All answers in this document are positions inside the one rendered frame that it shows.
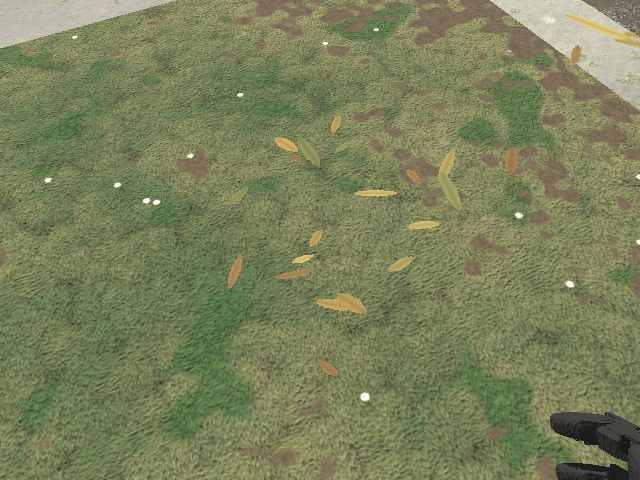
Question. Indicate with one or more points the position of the robot right hand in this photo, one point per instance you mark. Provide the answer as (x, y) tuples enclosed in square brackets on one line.
[(613, 434)]

